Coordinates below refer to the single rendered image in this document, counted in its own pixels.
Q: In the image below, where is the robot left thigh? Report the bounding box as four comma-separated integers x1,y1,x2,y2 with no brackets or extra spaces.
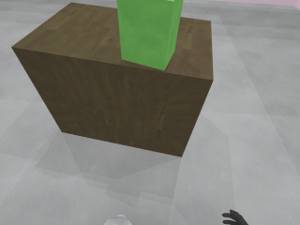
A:
104,216,132,225

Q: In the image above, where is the carton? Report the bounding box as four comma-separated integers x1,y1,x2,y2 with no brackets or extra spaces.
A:
116,0,184,70

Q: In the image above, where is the right robot hand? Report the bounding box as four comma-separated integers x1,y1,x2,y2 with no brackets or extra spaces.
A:
222,209,248,225

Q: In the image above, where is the pedestal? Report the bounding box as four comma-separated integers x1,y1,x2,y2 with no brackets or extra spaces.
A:
11,2,214,158

